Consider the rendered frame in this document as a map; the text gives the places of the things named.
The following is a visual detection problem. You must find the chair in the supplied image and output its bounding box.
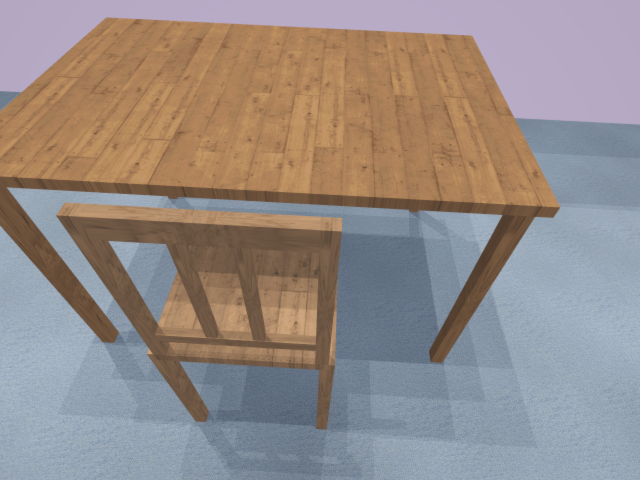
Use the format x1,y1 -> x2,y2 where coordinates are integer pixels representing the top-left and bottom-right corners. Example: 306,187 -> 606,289
56,202 -> 342,430

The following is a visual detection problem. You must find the table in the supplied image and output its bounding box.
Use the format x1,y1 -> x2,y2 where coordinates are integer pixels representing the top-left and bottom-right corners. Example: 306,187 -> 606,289
0,17 -> 560,363

